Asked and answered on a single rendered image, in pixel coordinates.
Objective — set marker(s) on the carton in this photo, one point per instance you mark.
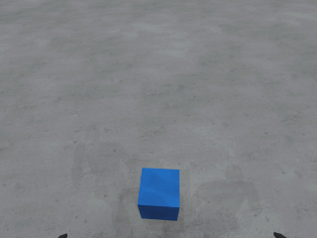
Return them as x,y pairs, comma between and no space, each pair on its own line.
159,194

